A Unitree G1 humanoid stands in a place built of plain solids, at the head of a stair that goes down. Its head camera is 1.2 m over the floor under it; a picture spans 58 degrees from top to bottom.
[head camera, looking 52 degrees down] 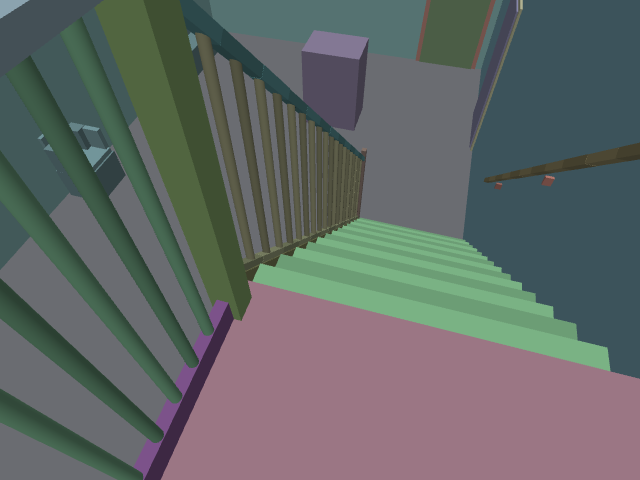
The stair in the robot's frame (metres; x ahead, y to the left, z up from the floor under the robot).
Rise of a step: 0.20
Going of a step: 0.20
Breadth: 1.27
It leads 16 degrees to the right of straight ahead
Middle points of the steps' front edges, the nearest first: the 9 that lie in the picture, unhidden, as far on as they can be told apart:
0.61 -0.32 0.00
0.80 -0.38 -0.20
0.99 -0.43 -0.40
1.18 -0.49 -0.60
1.38 -0.54 -0.80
1.57 -0.60 -1.00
1.76 -0.65 -1.20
1.95 -0.71 -1.40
2.15 -0.76 -1.60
